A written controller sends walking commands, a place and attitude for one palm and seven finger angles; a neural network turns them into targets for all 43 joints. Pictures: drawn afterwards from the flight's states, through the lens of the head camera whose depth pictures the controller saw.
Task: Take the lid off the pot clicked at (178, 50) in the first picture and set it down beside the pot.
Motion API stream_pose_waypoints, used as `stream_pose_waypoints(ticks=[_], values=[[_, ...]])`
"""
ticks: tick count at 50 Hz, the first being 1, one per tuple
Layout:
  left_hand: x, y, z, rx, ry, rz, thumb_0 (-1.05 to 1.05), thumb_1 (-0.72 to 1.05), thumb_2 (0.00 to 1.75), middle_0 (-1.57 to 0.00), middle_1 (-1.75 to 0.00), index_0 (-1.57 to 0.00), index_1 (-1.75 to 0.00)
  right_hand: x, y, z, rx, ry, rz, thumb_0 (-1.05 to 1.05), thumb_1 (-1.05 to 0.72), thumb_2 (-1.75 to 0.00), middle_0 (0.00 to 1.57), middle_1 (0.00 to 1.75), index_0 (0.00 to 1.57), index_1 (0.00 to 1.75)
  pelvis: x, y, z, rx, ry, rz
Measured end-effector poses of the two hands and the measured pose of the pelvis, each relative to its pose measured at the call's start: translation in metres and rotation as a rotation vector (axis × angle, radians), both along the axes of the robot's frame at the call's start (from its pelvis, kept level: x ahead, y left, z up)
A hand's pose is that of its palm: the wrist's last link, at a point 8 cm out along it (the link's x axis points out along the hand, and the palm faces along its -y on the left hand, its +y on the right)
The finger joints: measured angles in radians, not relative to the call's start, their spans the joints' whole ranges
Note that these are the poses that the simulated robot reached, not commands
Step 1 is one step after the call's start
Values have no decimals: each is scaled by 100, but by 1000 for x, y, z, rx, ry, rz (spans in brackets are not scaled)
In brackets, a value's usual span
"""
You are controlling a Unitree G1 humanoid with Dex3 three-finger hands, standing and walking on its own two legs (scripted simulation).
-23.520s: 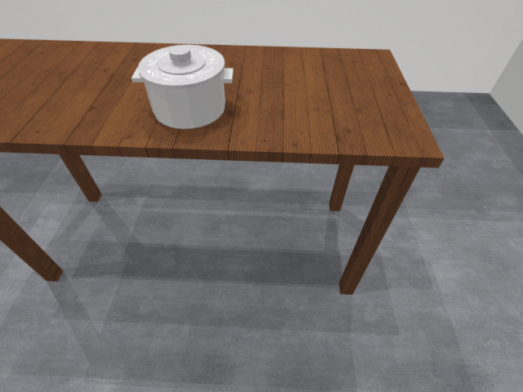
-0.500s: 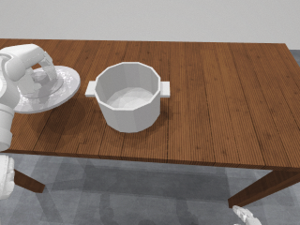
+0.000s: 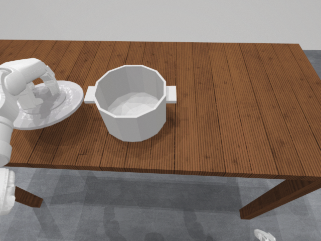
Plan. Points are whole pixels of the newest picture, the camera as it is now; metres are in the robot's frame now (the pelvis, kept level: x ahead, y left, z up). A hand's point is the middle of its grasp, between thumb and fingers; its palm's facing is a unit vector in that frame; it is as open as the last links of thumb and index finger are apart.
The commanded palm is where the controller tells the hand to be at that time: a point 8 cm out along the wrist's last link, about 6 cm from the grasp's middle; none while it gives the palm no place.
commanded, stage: lower the lid onto the table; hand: left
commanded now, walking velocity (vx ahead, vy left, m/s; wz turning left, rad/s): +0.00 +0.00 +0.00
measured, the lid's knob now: (40, 94) +0.45 +0.30 +0.11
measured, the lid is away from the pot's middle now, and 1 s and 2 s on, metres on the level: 0.23 0.23 0.23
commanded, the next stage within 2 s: open the fingers wide in 1.50 s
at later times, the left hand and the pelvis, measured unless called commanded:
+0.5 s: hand (37, 104) +0.42 +0.30 +0.11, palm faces -0.47 -0.09 -0.88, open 7.4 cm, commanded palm +0.44 +0.31 +0.18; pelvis +0.00 +0.00 +0.00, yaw +0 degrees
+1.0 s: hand (42, 105) +0.44 +0.30 +0.09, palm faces -0.52 -0.07 -0.85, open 7.4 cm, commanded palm +0.46 +0.30 +0.14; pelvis +0.00 +0.01 -0.01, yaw -1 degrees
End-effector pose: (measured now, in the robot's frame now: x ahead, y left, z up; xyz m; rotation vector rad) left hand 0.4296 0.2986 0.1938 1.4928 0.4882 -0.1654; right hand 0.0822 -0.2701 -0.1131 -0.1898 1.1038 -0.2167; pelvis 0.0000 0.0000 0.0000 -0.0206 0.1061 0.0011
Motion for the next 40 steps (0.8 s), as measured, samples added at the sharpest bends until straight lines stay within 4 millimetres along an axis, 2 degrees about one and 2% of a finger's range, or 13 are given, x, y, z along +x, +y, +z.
stream_pose_waypoints(ticks=[27, 40], values=[[-2, 6, -33, -25, 77, -35, 1, 9, 120, -84, -54, -87, -55, -17, 2, -1, -28, 35, -32, 1, -90, -90, 20, 30, 20, 30, -4, 5, -3, -2, 13, -7], [6, 9, -44, -21, 109, -42, 0, 7, 118, -85, -55, -88, -56, -37, 4, -5, -42, 91, -61, 1, -90, -90, 20, 30, 20, 30, -5, 8, -5, -4, 34, -11]])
